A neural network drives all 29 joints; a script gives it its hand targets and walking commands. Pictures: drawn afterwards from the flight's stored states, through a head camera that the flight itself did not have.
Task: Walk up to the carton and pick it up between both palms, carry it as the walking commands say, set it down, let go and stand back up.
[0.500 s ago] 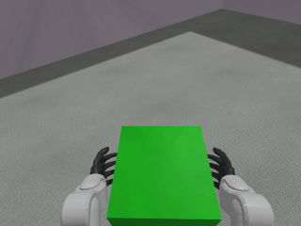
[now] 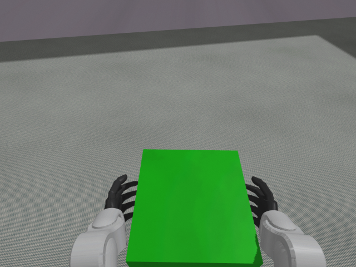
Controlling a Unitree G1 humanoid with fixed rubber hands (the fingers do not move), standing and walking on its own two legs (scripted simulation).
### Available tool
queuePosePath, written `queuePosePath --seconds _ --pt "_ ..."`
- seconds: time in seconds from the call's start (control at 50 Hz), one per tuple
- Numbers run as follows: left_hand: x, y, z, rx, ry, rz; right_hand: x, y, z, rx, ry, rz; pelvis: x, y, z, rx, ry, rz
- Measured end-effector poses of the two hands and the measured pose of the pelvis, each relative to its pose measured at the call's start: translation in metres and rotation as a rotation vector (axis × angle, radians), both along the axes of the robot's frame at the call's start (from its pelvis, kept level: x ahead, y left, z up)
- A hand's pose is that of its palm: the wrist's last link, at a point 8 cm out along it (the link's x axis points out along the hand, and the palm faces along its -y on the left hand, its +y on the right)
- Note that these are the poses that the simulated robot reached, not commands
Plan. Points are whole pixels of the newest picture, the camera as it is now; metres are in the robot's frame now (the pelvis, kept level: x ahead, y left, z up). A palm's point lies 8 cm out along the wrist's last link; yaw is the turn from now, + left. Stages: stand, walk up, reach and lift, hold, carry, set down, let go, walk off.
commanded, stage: carry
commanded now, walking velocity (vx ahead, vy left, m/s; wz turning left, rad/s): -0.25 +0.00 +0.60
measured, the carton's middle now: (188, 222) +0.24 +0.01 -0.01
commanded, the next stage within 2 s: none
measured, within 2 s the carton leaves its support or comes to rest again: neither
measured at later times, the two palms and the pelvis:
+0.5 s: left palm out of the picture +0.02 +0.17 +0.10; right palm out of the picture +0.09 -0.11 +0.08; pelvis -0.16 -0.02 +0.01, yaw +15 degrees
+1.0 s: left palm out of the picture -0.25 +0.24 +0.08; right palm out of the picture -0.08 +0.01 +0.09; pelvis -0.35 -0.02 +0.01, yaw +34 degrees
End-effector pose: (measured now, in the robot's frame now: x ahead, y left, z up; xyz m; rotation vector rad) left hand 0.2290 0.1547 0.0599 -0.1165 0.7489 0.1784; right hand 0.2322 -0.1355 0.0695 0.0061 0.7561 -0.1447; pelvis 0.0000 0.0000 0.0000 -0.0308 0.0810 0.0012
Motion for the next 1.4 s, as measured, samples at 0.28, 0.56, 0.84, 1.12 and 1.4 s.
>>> queuePosePath --seconds 0.28,0.56,0.84,1.12,1.4 --pt "-0.093 0.015 0.024 0.018 -0.076 0.052 -0.078 0.015 0.022 0.005 -0.077 0.059 -0.089 0.001 0.007 -0.038 0.018 0.116" --pt "-0.230 0.022 0.056 0.135 -0.113 0.282 -0.146 0.036 0.027 0.122 -0.116 0.279 -0.182 -0.027 0.013 0.102 -0.006 0.299" --pt "-0.396 0.085 0.000 0.005 -0.033 0.528 -0.249 0.127 0.005 -0.024 -0.040 0.537 -0.291 -0.012 -0.007 0.055 -0.021 0.526" --pt "-0.506 0.074 0.031 0.036 -0.123 0.608 -0.344 0.126 0.032 0.019 -0.129 0.615 -0.386 -0.038 0.006 -0.033 0.001 0.639" --pt "-0.638 -0.002 0.026 0.100 0.001 0.781 -0.434 0.086 0.004 0.096 0.001 0.774 -0.465 -0.111 0.008 0.062 -0.002 0.781"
